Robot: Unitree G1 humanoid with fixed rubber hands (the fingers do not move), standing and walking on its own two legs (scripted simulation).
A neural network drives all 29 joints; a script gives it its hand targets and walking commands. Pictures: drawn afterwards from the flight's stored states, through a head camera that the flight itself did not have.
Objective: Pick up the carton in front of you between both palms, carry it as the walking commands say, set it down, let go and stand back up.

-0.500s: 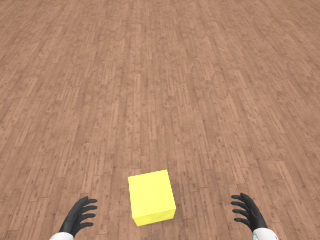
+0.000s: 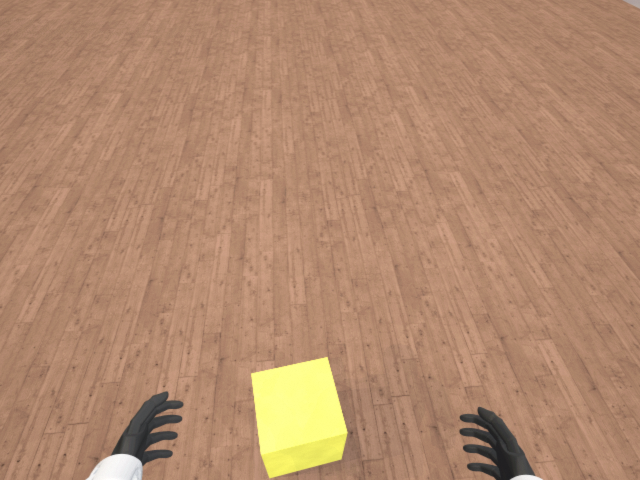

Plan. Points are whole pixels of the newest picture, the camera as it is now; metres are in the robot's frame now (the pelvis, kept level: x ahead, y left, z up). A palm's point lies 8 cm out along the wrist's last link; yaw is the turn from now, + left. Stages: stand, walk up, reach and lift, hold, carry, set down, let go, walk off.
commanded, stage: stand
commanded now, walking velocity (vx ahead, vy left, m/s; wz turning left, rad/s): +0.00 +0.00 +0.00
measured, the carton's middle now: (298, 418) +0.41 +0.06 -0.65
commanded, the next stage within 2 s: none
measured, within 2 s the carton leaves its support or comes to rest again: neither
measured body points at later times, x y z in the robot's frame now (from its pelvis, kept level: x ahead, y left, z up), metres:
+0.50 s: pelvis +0.03 +0.02 +0.00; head +0.03 +0.03 +0.45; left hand +0.17 +0.30 -0.11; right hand +0.16 -0.28 -0.08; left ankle +0.00 +0.12 -0.74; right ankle -0.02 -0.12 -0.74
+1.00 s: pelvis +0.01 +0.01 +0.01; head +0.01 +0.03 +0.46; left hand +0.14 +0.31 -0.11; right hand +0.13 -0.30 -0.09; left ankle +0.00 +0.12 -0.74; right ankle -0.02 -0.12 -0.74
